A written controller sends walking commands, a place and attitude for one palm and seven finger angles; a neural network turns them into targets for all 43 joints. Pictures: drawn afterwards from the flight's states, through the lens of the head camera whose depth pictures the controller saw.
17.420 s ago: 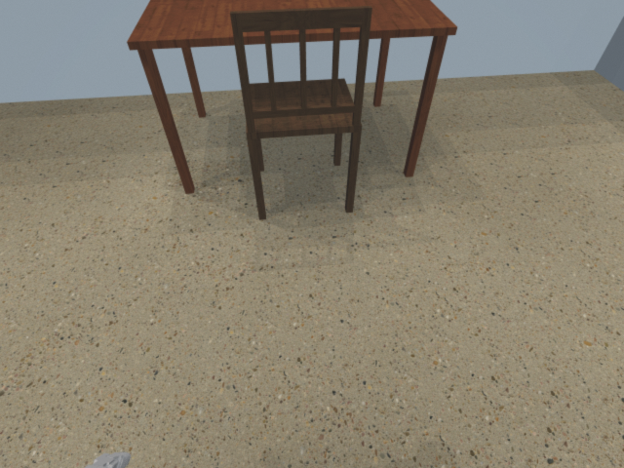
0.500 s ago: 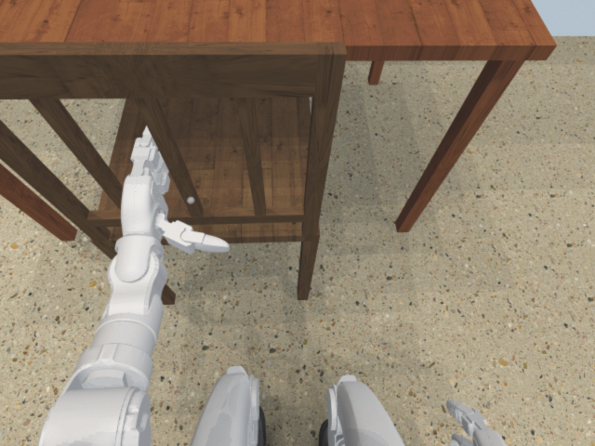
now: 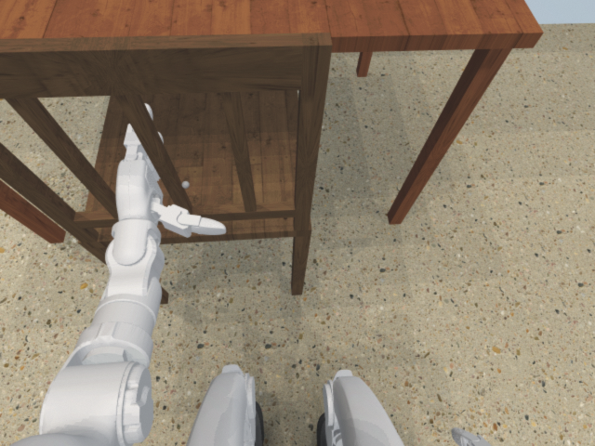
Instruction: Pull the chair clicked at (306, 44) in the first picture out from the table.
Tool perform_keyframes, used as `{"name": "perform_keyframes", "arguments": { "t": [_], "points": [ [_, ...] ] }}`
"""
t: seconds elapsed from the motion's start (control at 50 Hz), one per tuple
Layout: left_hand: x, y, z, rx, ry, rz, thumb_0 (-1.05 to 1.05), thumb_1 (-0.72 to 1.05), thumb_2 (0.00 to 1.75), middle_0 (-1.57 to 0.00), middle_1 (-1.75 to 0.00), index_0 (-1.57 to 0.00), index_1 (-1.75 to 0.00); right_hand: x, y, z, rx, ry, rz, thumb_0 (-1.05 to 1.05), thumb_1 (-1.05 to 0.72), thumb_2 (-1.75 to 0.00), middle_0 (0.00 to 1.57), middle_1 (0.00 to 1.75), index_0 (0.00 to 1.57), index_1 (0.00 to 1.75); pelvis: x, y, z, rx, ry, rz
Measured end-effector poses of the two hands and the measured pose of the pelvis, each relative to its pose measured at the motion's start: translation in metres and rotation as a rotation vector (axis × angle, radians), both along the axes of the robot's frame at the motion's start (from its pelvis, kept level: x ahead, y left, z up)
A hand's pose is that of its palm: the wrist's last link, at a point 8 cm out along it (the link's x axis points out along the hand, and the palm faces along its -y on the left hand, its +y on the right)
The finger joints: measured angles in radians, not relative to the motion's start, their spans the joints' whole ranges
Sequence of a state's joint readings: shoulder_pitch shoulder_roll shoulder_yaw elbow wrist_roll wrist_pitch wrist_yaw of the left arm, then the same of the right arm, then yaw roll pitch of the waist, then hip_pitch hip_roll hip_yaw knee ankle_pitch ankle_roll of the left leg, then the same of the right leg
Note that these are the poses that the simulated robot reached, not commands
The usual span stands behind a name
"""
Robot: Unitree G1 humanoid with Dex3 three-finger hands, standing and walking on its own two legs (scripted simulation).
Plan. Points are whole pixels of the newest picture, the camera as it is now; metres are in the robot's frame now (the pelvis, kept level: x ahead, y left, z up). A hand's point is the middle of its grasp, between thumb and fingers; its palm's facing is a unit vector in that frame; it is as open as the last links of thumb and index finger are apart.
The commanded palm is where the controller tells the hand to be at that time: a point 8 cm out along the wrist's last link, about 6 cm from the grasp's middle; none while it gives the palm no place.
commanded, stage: push the fingers through the gap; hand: left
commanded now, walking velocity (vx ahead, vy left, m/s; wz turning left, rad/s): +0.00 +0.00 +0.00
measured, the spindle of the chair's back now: (163, 164) +0.49 +0.17 +0.03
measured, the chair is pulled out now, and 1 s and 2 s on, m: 0.00 0.00 0.03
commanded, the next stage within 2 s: hook a spindle and tug to test in 0.08 s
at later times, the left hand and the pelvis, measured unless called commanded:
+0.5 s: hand (184, 184) +0.45 +0.14 +0.04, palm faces +0.08 -1.00 -0.04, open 16.0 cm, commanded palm +0.42 +0.18 +0.03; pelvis +0.00 +0.00 +0.00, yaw +1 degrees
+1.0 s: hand (178, 181) +0.45 +0.15 +0.04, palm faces +0.09 -1.00 -0.02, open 6.7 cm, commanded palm +0.42 +0.18 +0.03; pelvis +0.01 +0.00 +0.00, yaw +1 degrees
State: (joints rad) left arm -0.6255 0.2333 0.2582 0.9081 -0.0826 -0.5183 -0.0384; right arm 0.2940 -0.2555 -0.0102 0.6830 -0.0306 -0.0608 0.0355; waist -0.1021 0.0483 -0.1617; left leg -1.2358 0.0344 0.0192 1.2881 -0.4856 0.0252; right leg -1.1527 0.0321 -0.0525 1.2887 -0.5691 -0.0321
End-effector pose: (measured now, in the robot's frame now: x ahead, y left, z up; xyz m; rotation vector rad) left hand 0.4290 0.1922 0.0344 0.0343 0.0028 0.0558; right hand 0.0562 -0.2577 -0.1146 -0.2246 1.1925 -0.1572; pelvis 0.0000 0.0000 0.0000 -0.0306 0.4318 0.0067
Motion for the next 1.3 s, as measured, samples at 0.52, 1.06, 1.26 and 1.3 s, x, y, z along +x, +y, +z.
{"name": "perform_keyframes", "arguments": {
  "t": [0.52,1.06,1.26,1.3],
  "points": [
    [-0.004,0.001,0.004,0.004,-0.011,0.027,-0.01,-0.5,0.3,-0.21,-0.57,-0.17,-0.57,0.024,-0.002,-0.002,0.012,-0.044,0.03,0.01,-0.91,-0.9,0.2,0.3,0.2,0.3,0.002,-0.005,0.0,0.004,-0.003,0.009],
    [-0.001,0.008,0.005,-0.011,-0.015,0.033,0.0,0.63,0.78,-0.45,-1.39,-0.42,-1.42,0.028,0.002,0.001,0.007,-0.015,0.038,0.01,-0.91,-0.9,0.2,0.3,0.2,0.3,0.006,0.0,0.002,-0.006,0.002,0.021],
    [-0.003,0.005,0.005,-0.012,-0.009,0.027,0.01,0.76,0.81,-0.42,-1.4,-0.39,-1.44,0.027,0.007,0.004,0.018,-0.017,0.023,0.01,-0.91,-0.9,0.2,0.3,0.2,0.3,0.008,0.002,0.005,-0.006,-0.002,0.013],
    [-0.004,0.005,0.005,-0.012,-0.009,0.022,0.01,0.77,0.8,-0.42,-1.4,-0.38,-1.44,0.028,0.007,0.005,0.019,-0.017,0.02,0.01,-0.91,-0.9,0.2,0.3,0.2,0.3,0.009,0.002,0.006,-0.006,-0.003,0.011]
  ]
}}
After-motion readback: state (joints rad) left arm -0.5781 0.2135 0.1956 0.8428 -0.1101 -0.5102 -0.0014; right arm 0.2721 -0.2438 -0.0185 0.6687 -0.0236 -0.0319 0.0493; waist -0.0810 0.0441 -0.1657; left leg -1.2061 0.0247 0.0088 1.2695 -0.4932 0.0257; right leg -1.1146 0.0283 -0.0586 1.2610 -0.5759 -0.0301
